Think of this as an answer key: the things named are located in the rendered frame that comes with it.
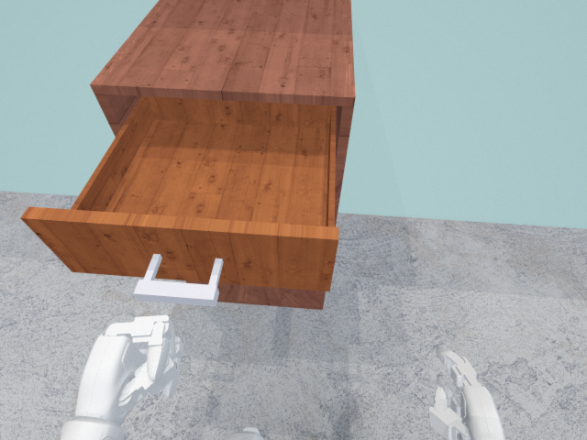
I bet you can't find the robot left hand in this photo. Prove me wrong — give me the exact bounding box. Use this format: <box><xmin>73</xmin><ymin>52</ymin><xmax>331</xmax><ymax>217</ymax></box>
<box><xmin>75</xmin><ymin>315</ymin><xmax>184</xmax><ymax>426</ymax></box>

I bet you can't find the handle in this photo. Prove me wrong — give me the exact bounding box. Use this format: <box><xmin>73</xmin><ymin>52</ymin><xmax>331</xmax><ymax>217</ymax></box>
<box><xmin>133</xmin><ymin>254</ymin><xmax>224</xmax><ymax>307</ymax></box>

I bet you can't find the robot left forearm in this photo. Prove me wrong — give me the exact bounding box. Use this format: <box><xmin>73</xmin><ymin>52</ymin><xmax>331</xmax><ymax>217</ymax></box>
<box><xmin>61</xmin><ymin>417</ymin><xmax>126</xmax><ymax>440</ymax></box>

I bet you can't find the cabinet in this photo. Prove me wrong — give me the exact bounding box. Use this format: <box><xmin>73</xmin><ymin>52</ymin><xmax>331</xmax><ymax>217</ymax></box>
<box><xmin>90</xmin><ymin>0</ymin><xmax>355</xmax><ymax>310</ymax></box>

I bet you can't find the robot right hand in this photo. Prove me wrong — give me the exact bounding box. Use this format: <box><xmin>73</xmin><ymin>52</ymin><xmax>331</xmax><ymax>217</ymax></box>
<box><xmin>429</xmin><ymin>345</ymin><xmax>505</xmax><ymax>440</ymax></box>

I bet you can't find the drawer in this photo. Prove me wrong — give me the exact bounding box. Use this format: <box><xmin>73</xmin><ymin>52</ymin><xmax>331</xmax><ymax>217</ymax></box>
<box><xmin>20</xmin><ymin>96</ymin><xmax>338</xmax><ymax>292</ymax></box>

